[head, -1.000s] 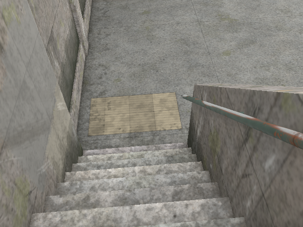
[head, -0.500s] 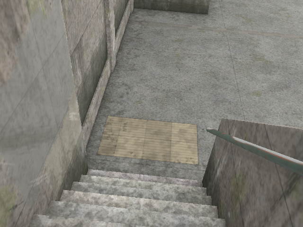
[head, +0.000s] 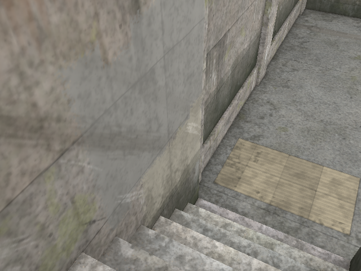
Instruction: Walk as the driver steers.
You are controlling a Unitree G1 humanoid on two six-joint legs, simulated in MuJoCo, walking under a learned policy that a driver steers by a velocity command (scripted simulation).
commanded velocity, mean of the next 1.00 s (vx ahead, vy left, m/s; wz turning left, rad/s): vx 0.50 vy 0.00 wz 0.03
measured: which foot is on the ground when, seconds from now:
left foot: up 0.00-0.08, down 0.10-0.58, up 0.60-1.00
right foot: down 0.00-0.08, up 0.10-0.56, down 0.58-1.00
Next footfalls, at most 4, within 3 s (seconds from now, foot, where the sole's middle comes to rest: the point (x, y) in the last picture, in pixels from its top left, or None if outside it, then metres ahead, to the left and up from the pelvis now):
0.10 left None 0.19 0.14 -0.88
0.58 right None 0.36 -0.13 -1.09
1.06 left None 0.69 0.10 -1.30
1.50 right None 0.80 -0.21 -1.51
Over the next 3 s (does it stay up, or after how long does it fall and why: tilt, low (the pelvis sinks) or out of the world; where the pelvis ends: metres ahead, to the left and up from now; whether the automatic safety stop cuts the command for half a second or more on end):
stays up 1.37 -0.47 -1.32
